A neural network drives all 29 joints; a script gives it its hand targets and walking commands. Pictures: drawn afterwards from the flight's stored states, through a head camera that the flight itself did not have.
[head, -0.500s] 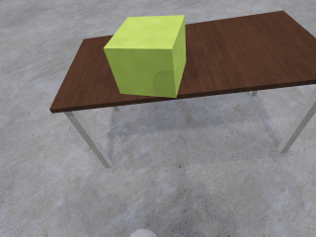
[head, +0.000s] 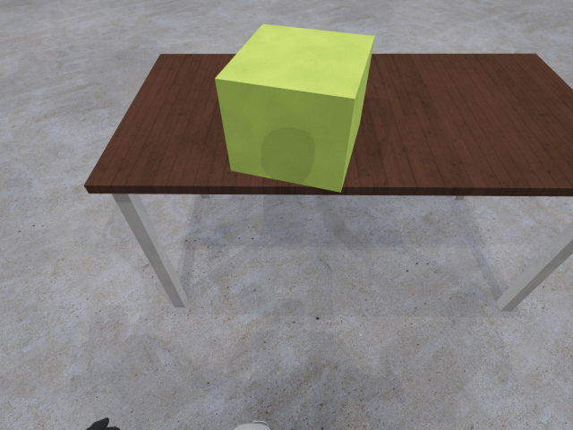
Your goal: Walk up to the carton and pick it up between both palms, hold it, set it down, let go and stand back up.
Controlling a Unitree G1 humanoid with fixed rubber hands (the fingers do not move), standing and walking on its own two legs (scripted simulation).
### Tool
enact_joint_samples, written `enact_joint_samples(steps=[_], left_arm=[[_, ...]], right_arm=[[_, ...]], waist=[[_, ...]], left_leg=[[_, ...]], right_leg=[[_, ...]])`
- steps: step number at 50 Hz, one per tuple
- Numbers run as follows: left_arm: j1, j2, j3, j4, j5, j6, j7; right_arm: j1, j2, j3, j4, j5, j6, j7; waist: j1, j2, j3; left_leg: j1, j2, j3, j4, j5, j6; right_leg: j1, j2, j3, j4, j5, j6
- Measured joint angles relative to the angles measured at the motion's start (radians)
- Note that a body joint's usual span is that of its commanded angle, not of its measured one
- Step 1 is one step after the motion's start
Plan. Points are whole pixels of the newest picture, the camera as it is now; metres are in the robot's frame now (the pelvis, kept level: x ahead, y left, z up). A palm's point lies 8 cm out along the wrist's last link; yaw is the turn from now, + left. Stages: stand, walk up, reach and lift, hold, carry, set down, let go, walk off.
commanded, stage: walk up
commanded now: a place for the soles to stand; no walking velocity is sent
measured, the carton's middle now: (300, 105) +0.78 +0.02 +0.04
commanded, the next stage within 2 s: none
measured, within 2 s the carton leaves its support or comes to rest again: neither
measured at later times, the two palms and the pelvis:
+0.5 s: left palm out of the picture +0.07 +0.33 -0.09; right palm out of the picture +0.10 -0.29 -0.12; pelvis -0.01 +0.01 -0.01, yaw +2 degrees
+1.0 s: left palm out of the picture +0.09 +0.33 -0.09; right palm out of the picture +0.10 -0.29 -0.11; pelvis -0.01 +0.01 -0.01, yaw +2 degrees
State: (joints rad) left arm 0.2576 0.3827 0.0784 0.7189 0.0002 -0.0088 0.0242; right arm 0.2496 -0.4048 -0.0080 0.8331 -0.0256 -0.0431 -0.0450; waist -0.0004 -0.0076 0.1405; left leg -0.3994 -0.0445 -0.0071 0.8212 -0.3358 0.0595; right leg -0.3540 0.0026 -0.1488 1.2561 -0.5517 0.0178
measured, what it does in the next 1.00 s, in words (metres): steps on the spot: right foot, then left foot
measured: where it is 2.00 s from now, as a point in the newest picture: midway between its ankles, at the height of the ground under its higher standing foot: outside the picture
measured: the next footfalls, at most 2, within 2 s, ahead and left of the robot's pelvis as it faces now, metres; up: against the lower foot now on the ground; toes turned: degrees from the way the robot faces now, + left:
right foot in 0.18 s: +0.06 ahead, -0.12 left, +0.00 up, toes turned -4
left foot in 0.48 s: +0.06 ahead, +0.14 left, +0.00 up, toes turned -3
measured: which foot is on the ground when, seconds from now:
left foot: down 0.00-0.22, up 0.24-0.46, down 0.48-1.00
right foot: up 0.00-0.16, down 0.18-1.00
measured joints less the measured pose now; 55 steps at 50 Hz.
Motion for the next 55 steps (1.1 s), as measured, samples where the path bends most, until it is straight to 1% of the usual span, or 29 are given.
enact_joint_samples(steps=[1, 3, 6, 8, 9, 10, 11, 12, 15, 17, 19, 22, 24, 26, 27, 29, 31, 33, 36, 39, 42, 45, 51, 55], left_arm=[[-0.01, 0.0, 0.0, 0.0, 0.0, 0.0, -0.003], [-0.017, 0.001, 0.004, 0.0, 0.0, 0.0, -0.014], [-0.017, 0.001, 0.006, 0.0, 0.0, 0.0, -0.026], [-0.016, 0.001, 0.006, 0.003, 0.0, 0.0, -0.024], [-0.016, 0.001, 0.006, 0.007, 0.0, -0.001, -0.02], [-0.016, 0.0, 0.003, 0.014, 0.0, -0.005, -0.016], [-0.015, 0.0, -0.001, 0.022, 0.0, -0.011, -0.01], [-0.008, 0.0, -0.004, 0.027, 0.0, -0.016, -0.006], [0.02, 0.001, -0.004, 0.033, 0.0, -0.021, 0.01], [0.021, 0.0, -0.004, 0.033, 0.0, -0.025, 0.019], [0.014, 0.0, -0.004, 0.033, 0.0, -0.033, 0.025], [0.002, 0.0, -0.004, 0.033, 0.0, -0.042, 0.025], [-0.009, 0.0, -0.004, 0.033, 0.0, -0.041, 0.021], [-0.033, 0.0, -0.007, 0.034, 0.0, -0.031, 0.015], [-0.039, 0.0, -0.009, 0.034, 0.0, -0.025, 0.013], [-0.043, 0.0, -0.009, 0.034, 0.0, -0.017, 0.013], [-0.043, 0.0, -0.009, 0.033, 0.0, -0.017, 0.008], [-0.043, 0.001, -0.009, 0.035, 0.0, -0.017, 0.002], [-0.04, 0.0, -0.009, 0.04, 0.0, -0.024, -0.003], [-0.03, 0.0, -0.009, 0.044, 0.0, -0.028, -0.003], [-0.035, 0.0, -0.01, 0.044, 0.0, -0.029, -0.003], [-0.05, 0.0, -0.009, 0.044, 0.0, -0.029, -0.005], [-0.057, 0.0, -0.01, 0.049, 0.0, -0.031, -0.009], [-0.057, 0.0, -0.01, 0.055, 0.0, -0.034, -0.009]], right_arm=[[0.0, 0.0, 0.0, 0.0, 0.0, 0.001, -0.001], [-0.004, 0.0, 0.0, 0.0, 0.0, 0.001, -0.002], [-0.021, 0.0, 0.0, -0.001, -0.004, 0.002, -0.002], [-0.037, 0.0, 0.0, -0.002, -0.007, 0.007, 0.007], [-0.044, 0.0, 0.0, -0.005, -0.007, 0.013, 0.013], [-0.053, 0.0, 0.0, -0.006, -0.007, 0.021, 0.018], [-0.059, 0.0, 0.0, -0.005, -0.007, 0.031, 0.022], [-0.062, 0.0, 0.0, -0.005, -0.007, 0.039, 0.023], [-0.065, 0.0, 0.0, -0.005, -0.004, 0.06, 0.023], [-0.068, 0.0, 0.0, -0.006, -0.002, 0.068, 0.025], [-0.068, 0.0, 0.0, -0.006, -0.002, 0.071, 0.029], [-0.069, -0.001, 0.0, -0.006, -0.002, 0.066, 0.034], [-0.067, -0.002, 0.0, -0.005, -0.002, 0.054, 0.035], [-0.067, 0.001, 0.0, 0.004, -0.002, 0.037, 0.035], [-0.067, 0.001, 0.0, 0.008, -0.002, 0.032, 0.035], [-0.067, 0.001, 0.0, 0.012, -0.002, 0.031, 0.035], [-0.068, 0.001, 0.0, 0.012, -0.002, 0.031, 0.035], [-0.072, 0.001, 0.0, 0.012, -0.002, 0.03, 0.035], [-0.083, 0.001, 0.0, 0.012, 0.001, 0.03, 0.035], [-0.084, 0.0, 0.0, 0.015, 0.004, 0.029, 0.032], [-0.084, 0.0, 0.0, 0.019, 0.005, 0.019, 0.032], [-0.083, 0.0, 0.0, 0.029, 0.005, 0.004, 0.032], [-0.084, 0.0, 0.0, 0.031, 0.006, 0.007, 0.032], [-0.086, 0.0, 0.0, 0.031, 0.01, 0.016, 0.032]], waist=[[0.0, 0.007, -0.001], [0.001, 0.01, -0.007], [0.002, 0.001, -0.02], [0.002, 0.001, -0.02], [0.002, 0.001, -0.017], [0.001, 0.007, -0.006], [0.001, 0.018, 0.008], [0.001, 0.027, 0.014], [0.002, 0.052, 0.007], [0.001, 0.068, 0.008], [0.001, 0.073, 0.012], [0.0, 0.075, 0.026], [0.0, 0.074, 0.036], [0.001, 0.058, 0.055], [0.001, 0.054, 0.056], [0.001, 0.049, 0.046], [0.001, 0.044, 0.03], [0.001, 0.036, 0.009], [0.001, 0.039, 0.019], [0.001, 0.04, 0.003], [0.001, 0.038, 0.001], [0.001, 0.038, 0.001], [0.001, 0.038, -0.001], [0.001, 0.038, -0.002]], left_leg=[[0.008, 0.009, -0.009, 0.0, -0.003, 0.0], [0.013, 0.023, -0.023, 0.0, -0.006, 0.0], [-0.014, 0.025, -0.028, 0.0, -0.004, -0.002], [-0.041, 0.023, -0.026, -0.001, 0.003, -0.007], [-0.053, 0.02, -0.024, 0.0, 0.007, -0.012], [-0.056, 0.02, -0.024, 0.002, 0.01, -0.015], [-0.054, 0.02, -0.027, 0.004, 0.011, -0.016], [-0.054, 0.018, -0.034, 0.013, 0.0, -0.016], [-0.069, -0.002, -0.078, 0.111, -0.09, -0.016], [-0.074, -0.003, -0.097, 0.181, -0.115, -0.016], [-0.068, 0.002, -0.1, 0.208, -0.128, -0.016], [-0.04, 0.033, -0.094, 0.19, -0.134, -0.016], [0.015, 0.048, -0.091, 0.081, -0.12, -0.021], [0.022, 0.029, -0.087, 0.095, -0.119, -0.051], [0.024, 0.024, -0.087, 0.1, -0.116, -0.056], [0.026, 0.019, -0.087, 0.1, -0.11, -0.057], [0.015, 0.016, -0.086, 0.099, -0.107, -0.057], [-0.008, 0.012, -0.082, 0.099, -0.103, -0.057], [-0.001, 0.018, -0.087, 0.1, -0.099, -0.057], [-0.001, 0.018, -0.086, 0.102, -0.12, -0.057], [0.0, 0.018, -0.084, 0.1, -0.095, -0.057], [0.001, 0.018, -0.083, 0.1, -0.102, -0.059], [0.003, 0.02, -0.084, 0.097, -0.102, -0.06], [0.003, 0.02, -0.084, 0.1, -0.107, -0.06]], right_leg=[[-0.013, 0.0, 0.008, 0.021, -0.007, -0.001], [-0.016, -0.005, 0.03, -0.027, -0.008, -0.009], [-0.016, -0.021, 0.049, -0.192, -0.008, -0.021], [-0.009, -0.021, 0.051, -0.341, -0.008, -0.021], [0.0, -0.021, 0.051, -0.422, 0.007, -0.022], [0.003, -0.021, 0.05, -0.458, 0.098, -0.025], [0.004, -0.019, 0.047, -0.46, 0.152, -0.031], [0.004, -0.019, 0.045, -0.453, 0.161, -0.036], [0.004, -0.019, 0.045, -0.445, 0.142, -0.043], [0.004, -0.022, 0.045, -0.445, 0.139, -0.044], [0.004, -0.033, 0.045, -0.441, 0.139, -0.043], [0.004, -0.043, 0.044, -0.424, 0.135, -0.03], [0.001, -0.052, 0.044, -0.39, 0.119, -0.016], [-0.002, -0.072, 0.049, -0.344, 0.108, -0.015], [-0.003, -0.071, 0.05, -0.323, 0.092, -0.016], [-0.002, -0.068, 0.05, -0.287, 0.048, -0.016], [-0.003, -0.068, 0.05, -0.285, 0.047, -0.023], [0.007, -0.068, 0.051, -0.364, 0.053, -0.031], [0.008, -0.062, 0.049, -0.363, 0.088, -0.023], [0.008, -0.062, 0.049, -0.36, 0.088, -0.023], [0.008, -0.063, 0.05, -0.358, 0.087, -0.02], [0.008, -0.064, 0.052, -0.358, 0.087, -0.02], [0.008, -0.061, 0.051, -0.355, 0.085, -0.018], [0.008, -0.061, 0.051, -0.355, 0.084, -0.025]])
